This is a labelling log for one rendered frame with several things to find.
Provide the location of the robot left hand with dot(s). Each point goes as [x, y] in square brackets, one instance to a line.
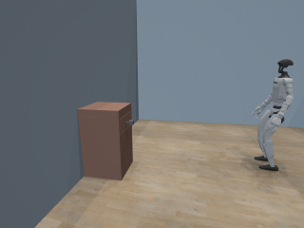
[274, 122]

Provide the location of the robot right hand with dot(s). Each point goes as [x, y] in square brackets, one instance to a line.
[259, 109]

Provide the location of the cabinet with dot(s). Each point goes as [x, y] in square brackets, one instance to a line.
[106, 153]

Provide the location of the robot left upper arm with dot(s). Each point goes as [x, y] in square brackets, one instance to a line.
[288, 83]

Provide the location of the left robot forearm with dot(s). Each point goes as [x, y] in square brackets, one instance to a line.
[284, 107]

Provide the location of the robot left foot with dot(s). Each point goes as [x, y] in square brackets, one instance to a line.
[268, 167]

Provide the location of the handle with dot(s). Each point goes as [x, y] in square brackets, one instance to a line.
[131, 122]

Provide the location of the humanoid robot torso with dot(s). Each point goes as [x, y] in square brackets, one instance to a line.
[278, 95]

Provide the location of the right robot forearm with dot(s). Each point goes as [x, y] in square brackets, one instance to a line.
[267, 101]

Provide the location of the drawer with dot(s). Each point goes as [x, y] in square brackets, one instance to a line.
[123, 122]

